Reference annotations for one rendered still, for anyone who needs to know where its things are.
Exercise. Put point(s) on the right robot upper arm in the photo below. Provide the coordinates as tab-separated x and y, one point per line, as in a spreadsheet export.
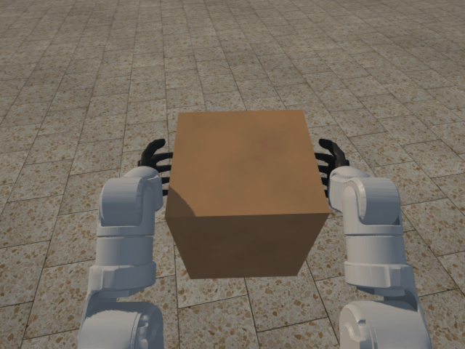
381	324

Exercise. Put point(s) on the robot left hand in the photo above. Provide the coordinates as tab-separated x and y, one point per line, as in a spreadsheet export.
150	160

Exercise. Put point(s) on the left robot upper arm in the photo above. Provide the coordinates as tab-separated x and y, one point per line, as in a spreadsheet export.
122	325

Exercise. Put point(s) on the robot right hand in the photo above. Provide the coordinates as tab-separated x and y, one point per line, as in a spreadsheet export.
333	162

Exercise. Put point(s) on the robot left forearm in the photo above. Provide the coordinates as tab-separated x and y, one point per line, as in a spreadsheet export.
126	216

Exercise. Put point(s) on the carton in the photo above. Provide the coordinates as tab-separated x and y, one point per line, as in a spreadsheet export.
245	195

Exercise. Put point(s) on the robot right forearm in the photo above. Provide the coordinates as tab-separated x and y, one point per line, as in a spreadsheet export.
373	226

